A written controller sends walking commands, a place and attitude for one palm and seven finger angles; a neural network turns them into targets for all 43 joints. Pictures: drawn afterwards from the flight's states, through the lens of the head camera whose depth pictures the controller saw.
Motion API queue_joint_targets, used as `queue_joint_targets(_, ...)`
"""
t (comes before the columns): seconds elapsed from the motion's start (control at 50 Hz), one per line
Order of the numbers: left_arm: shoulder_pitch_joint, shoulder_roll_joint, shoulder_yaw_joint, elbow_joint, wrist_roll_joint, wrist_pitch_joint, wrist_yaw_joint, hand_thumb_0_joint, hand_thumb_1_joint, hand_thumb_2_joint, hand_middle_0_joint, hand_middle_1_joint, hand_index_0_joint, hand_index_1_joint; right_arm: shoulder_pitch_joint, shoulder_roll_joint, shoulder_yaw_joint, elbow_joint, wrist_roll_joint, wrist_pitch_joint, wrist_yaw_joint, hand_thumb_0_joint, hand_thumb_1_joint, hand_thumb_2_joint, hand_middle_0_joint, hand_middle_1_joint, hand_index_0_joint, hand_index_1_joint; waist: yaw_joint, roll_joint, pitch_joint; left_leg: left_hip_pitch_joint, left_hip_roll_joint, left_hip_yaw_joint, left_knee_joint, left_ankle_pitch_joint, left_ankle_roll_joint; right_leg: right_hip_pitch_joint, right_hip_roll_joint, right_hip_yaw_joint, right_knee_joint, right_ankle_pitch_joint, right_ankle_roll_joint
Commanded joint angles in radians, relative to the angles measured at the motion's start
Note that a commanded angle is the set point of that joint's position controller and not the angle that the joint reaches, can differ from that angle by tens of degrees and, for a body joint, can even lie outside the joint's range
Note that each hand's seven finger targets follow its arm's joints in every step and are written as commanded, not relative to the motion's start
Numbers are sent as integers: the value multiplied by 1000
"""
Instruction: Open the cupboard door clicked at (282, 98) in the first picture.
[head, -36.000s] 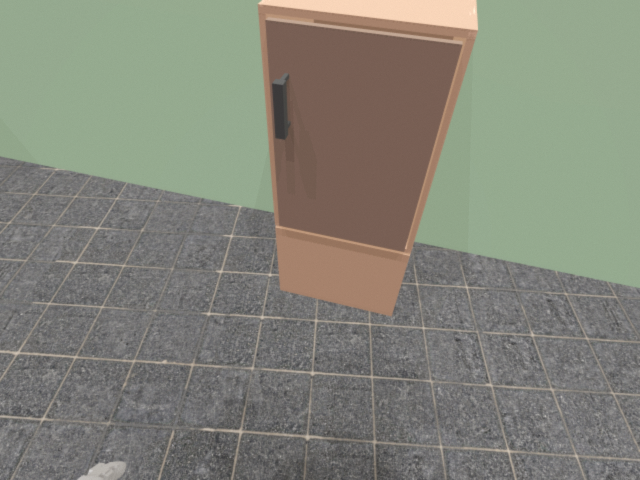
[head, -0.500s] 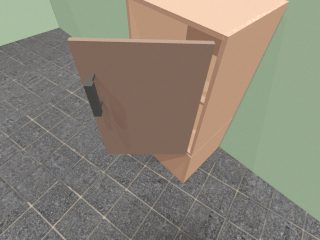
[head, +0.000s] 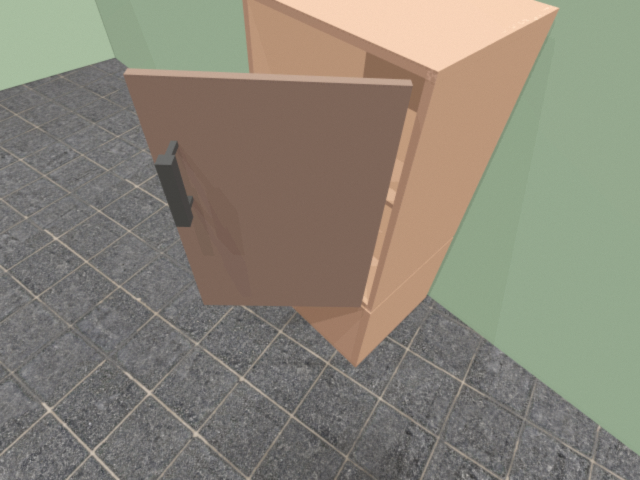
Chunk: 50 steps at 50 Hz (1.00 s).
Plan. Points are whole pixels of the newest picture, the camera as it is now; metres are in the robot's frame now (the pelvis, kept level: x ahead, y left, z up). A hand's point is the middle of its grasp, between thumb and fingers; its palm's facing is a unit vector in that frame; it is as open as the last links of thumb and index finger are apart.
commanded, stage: come to a stop and stand still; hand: left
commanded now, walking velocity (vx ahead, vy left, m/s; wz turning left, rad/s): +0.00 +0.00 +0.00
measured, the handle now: (178, 184) +0.53 +0.26 +0.05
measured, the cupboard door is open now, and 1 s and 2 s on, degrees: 46 46 46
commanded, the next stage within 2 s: look again from close up in 0.62 s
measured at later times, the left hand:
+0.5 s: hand out of the picture +0.01 +0.24 -0.14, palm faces +0.03 -0.94 -0.35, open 7.4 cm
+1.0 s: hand out of the picture +0.02 +0.22 -0.16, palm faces +0.01 -0.97 -0.26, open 7.4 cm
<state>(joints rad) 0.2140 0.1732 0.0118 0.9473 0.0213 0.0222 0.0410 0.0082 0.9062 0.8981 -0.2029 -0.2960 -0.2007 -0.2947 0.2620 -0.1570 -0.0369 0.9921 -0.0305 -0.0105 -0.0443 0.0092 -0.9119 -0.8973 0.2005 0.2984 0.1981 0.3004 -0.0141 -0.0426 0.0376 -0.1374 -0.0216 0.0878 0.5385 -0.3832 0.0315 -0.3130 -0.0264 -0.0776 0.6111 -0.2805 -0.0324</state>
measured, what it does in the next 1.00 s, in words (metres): stands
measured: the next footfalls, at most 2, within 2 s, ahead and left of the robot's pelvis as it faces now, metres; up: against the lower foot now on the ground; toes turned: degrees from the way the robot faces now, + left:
none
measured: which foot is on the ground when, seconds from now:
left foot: down 0.00-1.00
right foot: down 0.00-1.00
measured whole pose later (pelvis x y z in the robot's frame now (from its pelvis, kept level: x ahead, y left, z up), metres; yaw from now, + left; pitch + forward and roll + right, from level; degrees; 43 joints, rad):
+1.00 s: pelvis -0.02 +0.01 +0.01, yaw +1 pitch -1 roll +0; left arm 0.20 0.25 0.00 1.09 0.01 -0.02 0.02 0.01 0.90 0.90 -0.21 -0.30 -0.20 -0.30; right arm 0.21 -0.26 0.00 1.11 -0.02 -0.01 -0.01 0.01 -0.91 -0.90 0.20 0.30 0.20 0.30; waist 0.00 -0.01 0.03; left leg -0.11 -0.03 0.06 0.41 -0.28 0.04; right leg -0.24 -0.01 -0.09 0.40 -0.15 -0.02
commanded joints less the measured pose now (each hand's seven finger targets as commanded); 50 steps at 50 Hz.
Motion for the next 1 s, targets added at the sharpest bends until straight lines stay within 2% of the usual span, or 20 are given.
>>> queue_joint_targets(0.0, 65, 143, 36, -75, 2, -22, -9, 0, 900, 900, -200, -300, -200, -300, -5, -198, -35, -104, 3, -18, -11, 0, -900, -900, 200, 300, 200, 300, 21, 195, -20, -79, 169, -130, -63, 572, 33, 70, -35, 60, -54, 180, -31)
queue_joint_targets(0.02, 69, 164, 41, -68, 2, -26, -10, 0, 900, 900, -200, -300, -200, -300, -21, -205, -36, -115, 5, -16, -8, 0, -900, -900, 200, 300, 200, 300, 24, 126, 15, -146, 144, -125, -71, 376, 30, 94, -58, 99, -87, 210, -41)
queue_joint_targets(0.04, 56, 182, 44, -71, 1, -33, -11, 0, 900, 900, -200, -300, -200, -300, -20, -208, -36, -120, 7, -13, -3, 0, -900, -900, 200, 300, 200, 300, 13, 50, 28, -166, 118, -114, -70, 230, 25, 90, -86, 150, -117, 209, -56)
queue_joint_targets(0.06, 31, 202, 44, -75, -2, -40, -13, 0, 900, 900, -200, -300, -200, -300, -14, -214, -34, -121, 9, -10, 1, 0, -900, -900, 200, 300, 200, 300, 1, -6, 48, -169, 95, -109, -71, 110, 22, 58, -116, 203, -169, 123, -71)
queue_joint_targets(0.08, 19, 213, 44, -79, -3, -48, -13, 0, 900, 900, -200, -300, -200, -300, -6, -206, -32, -118, 6, -7, 8, 0, -900, -900, 200, 300, 200, 300, -7, -53, 42, -146, 78, -100, -57, 63, 25, 41, -135, 244, -227, 32, -82)
queue_joint_targets(0.1, 1, 240, 49, -82, -3, -52, -15, 0, 900, 900, -200, -300, -200, -300, -1, -223, -36, -113, 7, -6, 13, 0, -900, -900, 200, 300, 200, 300, -16, -61, 52, -123, 70, -101, -46, 49, 27, -2, -145, 273, -273, -83, -89)
queue_joint_targets(0.14, -33, 268, 59, -89, -3, -55, -16, 0, 900, 900, -200, -300, -200, -300, 4, -247, -39, -105, 6, -8, 19, 0, -900, -900, 200, 300, 200, 300, -23, -44, 50, -94, 72, -108, -51, 57, 33, -34, -147, 277, -311, -169, -85)
queue_joint_targets(0.28, -58, 292, 60, -65, -1, -48, -22, 0, 900, 900, -200, -300, -200, -300, 7, -281, -34, -70, 1, -6, 35, 0, -900, -900, 200, 300, 200, 300, -13, 25, 1, -125, 88, -132, -148, -39, 40, 28, -116, 221, -332, -231, -39)
queue_joint_targets(0.32, -58, 301, 59, -50, -2, -46, -24, 0, 900, 900, -200, -300, -200, -300, -2, -298, -34, -61, 0, -7, 38, 0, -900, -900, 200, 300, 200, 300, -3, 33, 16, -170, 97, -150, -181, -79, 39, 49, -111, 202, -325, -232, -28)
queue_joint_targets(0.42, -48, 302, 50, -12, -5, -49, -29, 0, 900, 900, -200, -300, -200, -300, -19, -319, -25, -34, 1, -13, 40, 0, -900, -900, 200, 300, 200, 300, 14, 49, 10, -222, 118, -180, -234, -85, 34, 123, -103, 180, -295, -150, -19)
queue_joint_targets(0.5, -52, 305, 43, 10, -6, -52, -28, 0, 900, 900, -200, -300, -200, -300, -9, -320, -18, -5, 6, -15, 41, 0, -900, -900, 200, 300, 200, 300, 9, 24, 10, -200, 122, -175, -239, -48, 28, 123, -114, 186, -306, -133, -20)
queue_joint_targets(0.64, -37, 291, 33, 47, -6, -49, -23, 0, 900, 900, -200, -300, -200, -300, -3, -310, -11, 35, 9, -12, 40, 0, -900, -900, 200, 300, 200, 300, 10, 30, 40, -206, 124, -176, -261, -75, 24, 112, -116, 186, -311, -134, -10)
queue_joint_targets(0.76, -26, 272, 26, 65, -7, -55, -19, 0, 900, 900, -200, -300, -200, -300, -1, -290, -7, 57, 12, -14, 36, 0, -900, -900, 200, 300, 200, 300, 4, 18, 10, -152, 123, -158, -240, 13, 21, 121, -121, 189, -314, -67, -13)
queue_joint_targets(0.8, -26, 261, 23, 72, -8, -57, -17, 0, 900, 900, -200, -300, -200, -300, -10, -284, -3, 63, 13, -19, 34, 0, -900, -900, 200, 300, 200, 300, 5, 43, -4, -132, 132, -160, -246, 61, 20, 135, -118, 175, -298, 7, -13)
queue_joint_targets(0.84, -24, 257, 20, 77, -8, -60, -16, 0, 900, 900, -200, -300, -200, -300, -24, -281, -2, 65, 15, -22, 32, 0, -900, -900, 200, 300, 200, 300, 7, 41, -10, -118, 138, -154, -241, 116, 18, 155, -118, 163, -285, 86, -14)
queue_joint_targets(0.92, -20, 247, 18, 87, -10, -65, -12, 0, 900, 900, -200, -300, -200, -300, -43, -279, 2, 73, 16, -30, 26, 0, -900, -900, 200, 300, 200, 300, 9, 53, -71, -64, 151, -148, -227, 283, 16, 218, -120, 137, -239, 303, -16)
queue_joint_targets(0.98, -23, 245, 15, 92, -9, -64, -10, 0, 900, 900, -200, -300, -200, -300, -61, -279, 1, 74, 18, -28, 23, 0, -900, -900, 200, 300, 200, 300, 9, 50, -64, -43, 154, -138, -226, 328, 12, 221, -121, 129, -235, 350, -13)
